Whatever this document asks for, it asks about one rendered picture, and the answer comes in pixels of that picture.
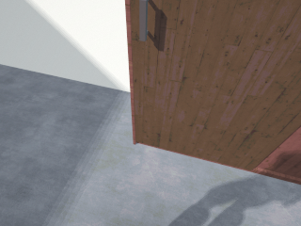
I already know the wardrobe door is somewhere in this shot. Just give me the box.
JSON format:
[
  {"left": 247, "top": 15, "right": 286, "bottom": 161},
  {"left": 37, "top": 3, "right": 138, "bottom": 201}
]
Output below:
[
  {"left": 256, "top": 125, "right": 301, "bottom": 179},
  {"left": 130, "top": 0, "right": 301, "bottom": 171}
]

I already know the handle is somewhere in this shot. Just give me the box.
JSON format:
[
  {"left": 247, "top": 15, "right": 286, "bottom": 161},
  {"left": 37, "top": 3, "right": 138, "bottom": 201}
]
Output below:
[{"left": 139, "top": 0, "right": 149, "bottom": 41}]

